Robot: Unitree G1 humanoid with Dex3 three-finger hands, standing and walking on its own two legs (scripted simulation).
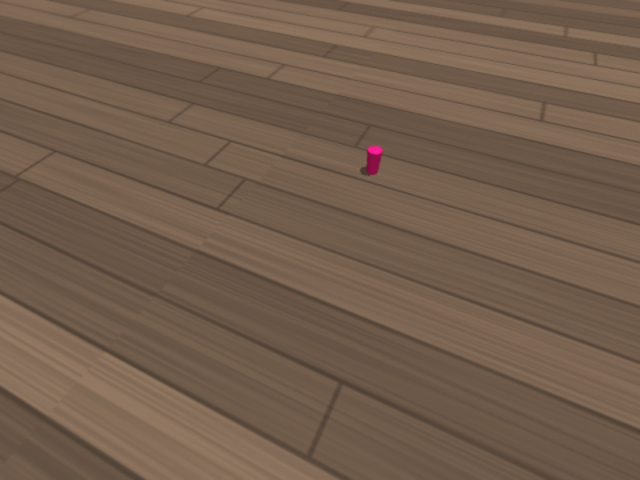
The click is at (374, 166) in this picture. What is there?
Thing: tapered cup
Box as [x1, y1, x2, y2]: [367, 146, 382, 174]
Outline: 378,146 370,146 367,150 367,172 371,174 377,172 382,151 381,148
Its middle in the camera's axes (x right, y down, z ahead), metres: +0.29 -0.42 +1.96
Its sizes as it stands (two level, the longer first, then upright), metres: 0.075 0.075 0.133
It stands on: the floor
